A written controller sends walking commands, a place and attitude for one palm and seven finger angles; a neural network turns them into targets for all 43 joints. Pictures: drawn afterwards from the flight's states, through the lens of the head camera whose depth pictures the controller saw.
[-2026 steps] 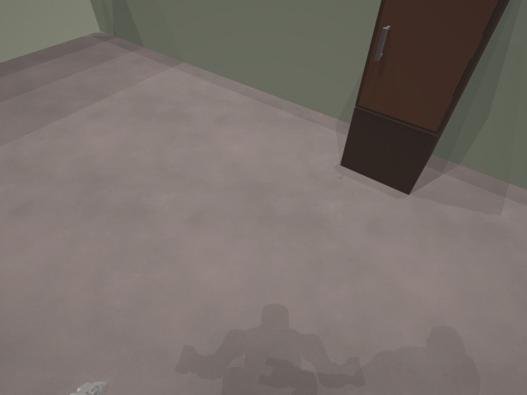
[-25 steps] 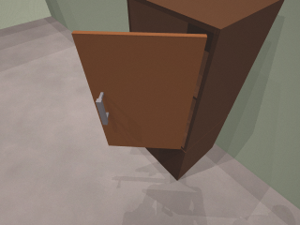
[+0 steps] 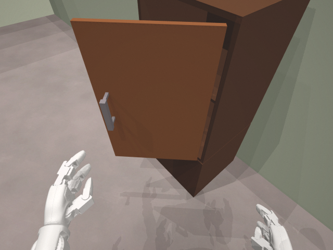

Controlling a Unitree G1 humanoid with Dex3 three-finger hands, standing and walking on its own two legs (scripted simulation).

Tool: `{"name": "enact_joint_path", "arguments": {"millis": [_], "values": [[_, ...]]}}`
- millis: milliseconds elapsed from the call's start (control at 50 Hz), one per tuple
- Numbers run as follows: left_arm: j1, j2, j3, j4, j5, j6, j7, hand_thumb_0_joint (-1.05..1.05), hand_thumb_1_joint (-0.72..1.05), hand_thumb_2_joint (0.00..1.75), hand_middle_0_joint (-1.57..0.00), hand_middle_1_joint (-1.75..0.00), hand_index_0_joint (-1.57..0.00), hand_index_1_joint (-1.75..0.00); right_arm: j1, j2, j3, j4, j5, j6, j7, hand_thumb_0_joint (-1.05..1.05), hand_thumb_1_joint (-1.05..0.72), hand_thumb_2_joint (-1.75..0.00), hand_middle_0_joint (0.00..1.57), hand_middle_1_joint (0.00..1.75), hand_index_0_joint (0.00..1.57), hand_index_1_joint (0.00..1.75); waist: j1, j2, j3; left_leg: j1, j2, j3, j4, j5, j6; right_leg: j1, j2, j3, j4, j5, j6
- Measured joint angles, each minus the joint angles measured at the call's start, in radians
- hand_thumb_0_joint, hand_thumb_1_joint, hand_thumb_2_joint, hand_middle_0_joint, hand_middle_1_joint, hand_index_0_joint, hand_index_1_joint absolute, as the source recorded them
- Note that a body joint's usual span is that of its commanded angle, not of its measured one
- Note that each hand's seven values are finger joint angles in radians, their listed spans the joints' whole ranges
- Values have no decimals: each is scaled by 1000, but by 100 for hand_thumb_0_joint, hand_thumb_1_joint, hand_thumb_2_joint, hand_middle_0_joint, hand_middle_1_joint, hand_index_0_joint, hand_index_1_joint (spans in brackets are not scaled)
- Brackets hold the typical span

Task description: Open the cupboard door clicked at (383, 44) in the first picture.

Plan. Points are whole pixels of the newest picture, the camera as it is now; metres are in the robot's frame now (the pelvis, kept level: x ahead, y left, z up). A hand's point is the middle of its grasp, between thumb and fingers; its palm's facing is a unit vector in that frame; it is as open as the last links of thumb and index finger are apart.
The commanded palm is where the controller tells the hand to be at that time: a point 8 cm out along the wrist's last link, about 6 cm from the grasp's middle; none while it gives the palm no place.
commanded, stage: raise the hand with hooked fingers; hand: left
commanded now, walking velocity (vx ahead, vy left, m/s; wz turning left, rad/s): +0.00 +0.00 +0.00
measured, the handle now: (108, 112) +0.53 +0.22 +0.00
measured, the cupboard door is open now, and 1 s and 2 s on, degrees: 46 46 46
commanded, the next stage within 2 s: move the hooked fingers beside the handle in 1.82 s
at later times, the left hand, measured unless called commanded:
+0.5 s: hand (81, 213) +0.22 +0.21 -0.02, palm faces -0.09 -1.00 +0.00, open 10.8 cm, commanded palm +0.18 +0.28 -0.01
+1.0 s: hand (51, 196) +0.24 +0.29 +0.01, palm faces +0.04 -1.00 -0.06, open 13.6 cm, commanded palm +0.22 +0.33 +0.00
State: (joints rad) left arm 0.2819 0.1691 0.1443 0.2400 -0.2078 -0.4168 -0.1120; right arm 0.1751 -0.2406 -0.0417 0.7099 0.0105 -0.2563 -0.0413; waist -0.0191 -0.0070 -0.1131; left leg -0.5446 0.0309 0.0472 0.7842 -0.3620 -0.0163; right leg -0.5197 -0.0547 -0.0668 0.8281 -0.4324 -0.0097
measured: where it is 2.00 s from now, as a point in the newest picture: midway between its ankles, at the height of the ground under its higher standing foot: outside the picture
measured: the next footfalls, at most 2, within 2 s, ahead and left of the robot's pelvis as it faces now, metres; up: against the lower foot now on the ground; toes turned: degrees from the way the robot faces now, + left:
none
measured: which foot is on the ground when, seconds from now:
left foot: down 0.00-1.00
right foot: down 0.00-1.00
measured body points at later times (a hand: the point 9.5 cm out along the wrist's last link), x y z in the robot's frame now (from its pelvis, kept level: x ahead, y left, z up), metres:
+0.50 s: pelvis -0.03 +0.01 -0.06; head +0.04 +0.01 +0.38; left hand +0.21 +0.27 -0.02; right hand +0.13 -0.22 -0.15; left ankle +0.02 +0.13 -0.70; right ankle -0.01 -0.11 -0.70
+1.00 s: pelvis -0.02 +0.03 -0.05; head +0.05 +0.05 +0.40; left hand +0.23 +0.34 +0.01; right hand +0.16 -0.21 -0.11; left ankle +0.02 +0.13 -0.71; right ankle -0.01 -0.11 -0.70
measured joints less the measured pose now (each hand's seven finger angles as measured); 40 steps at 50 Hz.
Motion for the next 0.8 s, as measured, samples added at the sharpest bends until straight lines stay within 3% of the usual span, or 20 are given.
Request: {"name": "enact_joint_path", "arguments": {"millis": [60, 100, 140, 240, 320, 360, 420, 460, 500, 540, 620, 700, 800], "values": [[13, 8, 30, 48, -26, -139, -178, 0, 71, 81, -21, -43, -21, -43, -35, -9, -16, -84, 4, -4, 28, 1, -91, -89, 20, 30, 21, 30, 7, -34, -10, -128, 13, -5, 130, -47, -11, -127, 6, 1, 130, -49, -12], [46, 20, 47, 70, -34, -166, -260, 0, 66, 79, -22, -46, -21, -46, -45, -22, -24, -130, 6, -2, 33, 1, -91, -89, 20, 30, 20, 30, 16, -48, -16, -208, 20, -15, 214, -78, -17, -203, 9, -4, 210, -80, -18], [86, 30, 67, 67, -52, -155, -296, 0, 61, 77, -22, -49, -22, -49, -48, -33, -31, -163, 9, 3, 27, 1, -91, -89, 20, 30, 20, 30, 30, -53, -17, -275, 25, -28, 288, -105, -20, -260, 11, -14, 275, -107, -24], [140, 43, 114, -70, -107, -165, -272, 1, 49, 72, -23, -56, -23, -57, -41, -34, -22, -166, 4, -3, -6, 1, -91, -89, 20, 30, 20, 30, 66, -25, -12, -386, 37, -78, 427, -155, -21, -335, 22, -56, 373, -149, -30], [60, 68, 102, -158, -122, -167, -290, 1, 39, 68, -23, -62, -23, -62, -34, -9, 21, -125, 8, -6, -22, 2, -91, -89, 20, 30, 20, 30, 72, 15, -10, -437, 40, -105, 482, -167, -18, -366, 27, -79, 403, -154, -30], [-6, 92, 90, -150, -116, -115, -322, 1, 35, 66, -24, -65, -23, -65, -28, 9, 45, -113, 15, 3, -27, 2, -91, -89, 20, 30, 21, 30, 61, 32, -7, -450, 40, -105, 487, -162, -15, -378, 27, -78, 403, -146, -27], [-75, 125, 88, -100, -115, 22, -358, 1, 28, 63, -24, -70, -24, -70, -3, 39, 70, -115, 26, 30, -31, 2, -91, -89, 20, 30, 21, 30, 32, 45, 0, -445, 41, -87, 461, -145, -8, -382, 27, -62, 381, -124, -19], [-80, 132, 102, -82, -122, 111, -353, 1, 23, 61, -25, -73, -24, -73, 25, 52, 75, -126, 29, 47, -30, 2, -91, -89, 21, 30, 21, 30, 11, 49, 4, -426, 41, -70, 429, -132, -1, -371, 27, -46, 353, -107, -12], [-57, 125, 123, -88, -132, 153, -319, 0, 19, 59, -25, -76, -25, -76, 60, 55, 70, -135, 28, 55, -30, 2, -91, -89, 21, 30, 21, 31, -1, 49, 2, -404, 41, -53, 395, -121, 7, -357, 27, -32, 322, -91, -5], [-25, 114, 146, -110, -136, 144, -273, 0, 14, 57, -26, -79, -25, -79, 95, 51, 60, -136, 25, 53, -29, 2, -90, -89, 21, 30, 21, 31, -3, 45, -6, -388, 40, -40, 369, -113, 12, -346, 26, -20, 298, -79, 0], [-3, 107, 175, -123, -124, 45, -213, 0, 5, 53, -26, -85, -26, -85, 133, 20, 43, -118, 17, 42, -24, 2, -90, -89, 21, 30, 21, 30, 5, 35, -20, -387, 31, -37, 360, -112, 21, -343, 18, -18, 286, -77, 9], [-40, 128, 168, -72, -112, 0, -251, 0, -5, 49, -26, -91, -26, -91, 125, -23, 39, -108, 21, 36, -27, 2, -91, -89, 21, 30, 21, 30, 7, 31, -19, -413, 22, -45, 387, -121, 28, -358, 9, -25, 305, -87, 16], [-74, 154, 153, -43, -117, 51, -323, 0, -16, 44, -27, -98, -27, -98, 92, -40, 38, -130, 28, 26, -38, 2, -91, -89, 20, 30, 21, 30, 0, 21, -4, -406, 23, -43, 388, -126, 36, -348, 11, -23, 295, -83, 23]]}}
